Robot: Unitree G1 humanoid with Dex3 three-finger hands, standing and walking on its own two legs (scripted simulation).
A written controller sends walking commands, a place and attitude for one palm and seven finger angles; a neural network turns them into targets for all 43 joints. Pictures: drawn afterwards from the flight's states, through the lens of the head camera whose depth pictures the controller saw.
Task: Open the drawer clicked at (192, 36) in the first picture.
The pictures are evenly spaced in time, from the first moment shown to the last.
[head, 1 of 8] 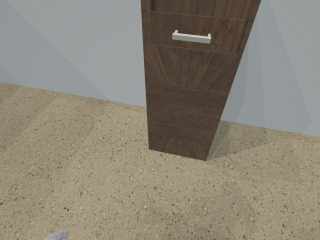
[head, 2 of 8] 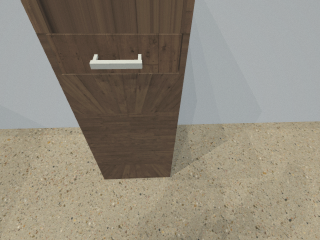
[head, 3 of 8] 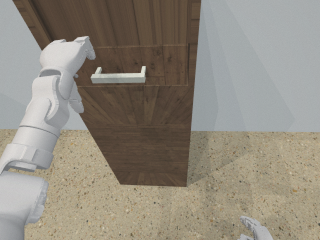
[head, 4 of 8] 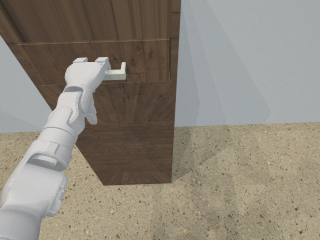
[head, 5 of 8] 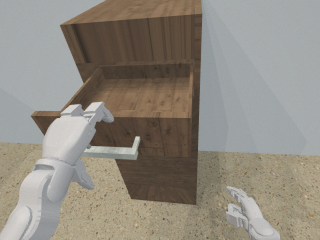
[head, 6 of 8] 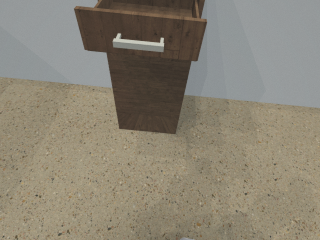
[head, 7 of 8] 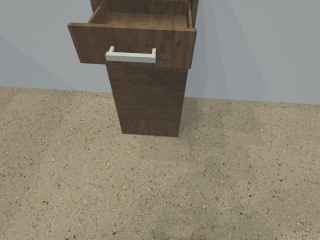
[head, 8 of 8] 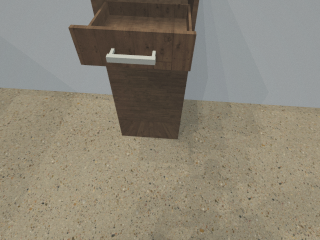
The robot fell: no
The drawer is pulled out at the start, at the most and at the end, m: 0.00 0.30 0.29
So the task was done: yes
